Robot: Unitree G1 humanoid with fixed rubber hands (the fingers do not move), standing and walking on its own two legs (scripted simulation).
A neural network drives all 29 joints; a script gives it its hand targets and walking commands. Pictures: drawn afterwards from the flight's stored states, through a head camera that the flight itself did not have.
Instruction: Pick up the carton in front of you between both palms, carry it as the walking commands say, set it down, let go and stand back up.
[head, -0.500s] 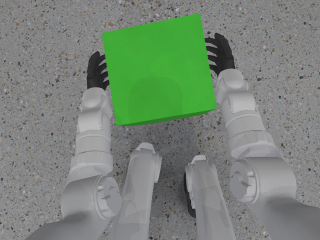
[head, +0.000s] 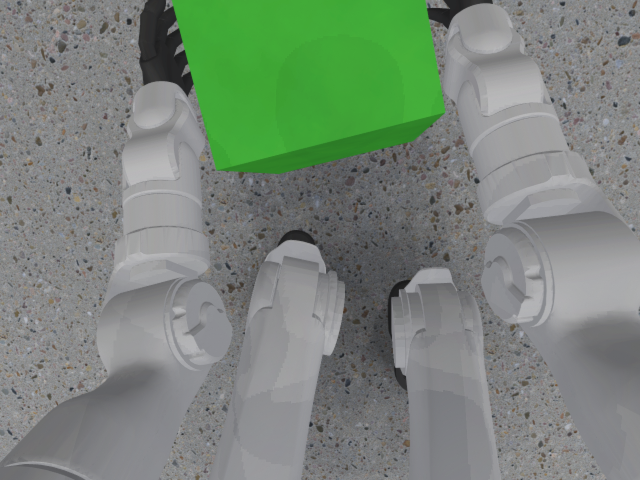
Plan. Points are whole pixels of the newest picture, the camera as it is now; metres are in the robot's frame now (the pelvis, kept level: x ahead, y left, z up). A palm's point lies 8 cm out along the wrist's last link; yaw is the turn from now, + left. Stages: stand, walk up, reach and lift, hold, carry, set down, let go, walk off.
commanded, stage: set down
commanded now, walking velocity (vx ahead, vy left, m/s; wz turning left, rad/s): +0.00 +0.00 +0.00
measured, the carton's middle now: (318, 67) +0.51 +0.12 -0.22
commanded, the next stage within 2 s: none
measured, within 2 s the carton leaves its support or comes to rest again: rests again in 1.20 s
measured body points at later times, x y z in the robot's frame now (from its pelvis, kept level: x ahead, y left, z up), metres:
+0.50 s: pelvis +0.01 -0.01 -0.02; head +0.37 +0.02 +0.24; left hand +0.46 +0.27 -0.21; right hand +0.57 -0.02 -0.20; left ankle +0.14 +0.13 -0.39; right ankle +0.09 -0.11 -0.39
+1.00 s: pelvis +0.01 -0.01 -0.04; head +0.37 +0.02 +0.22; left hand +0.48 +0.26 -0.22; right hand +0.58 -0.03 -0.22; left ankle +0.14 +0.13 -0.39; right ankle +0.09 -0.11 -0.39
